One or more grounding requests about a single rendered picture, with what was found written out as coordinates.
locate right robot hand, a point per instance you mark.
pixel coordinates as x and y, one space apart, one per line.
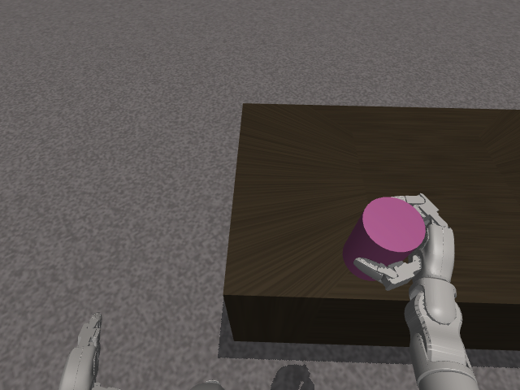
433 258

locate can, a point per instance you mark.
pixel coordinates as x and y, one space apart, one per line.
388 231

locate right robot arm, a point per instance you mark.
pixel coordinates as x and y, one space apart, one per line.
436 349

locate left robot hand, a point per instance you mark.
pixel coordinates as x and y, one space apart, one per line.
81 367

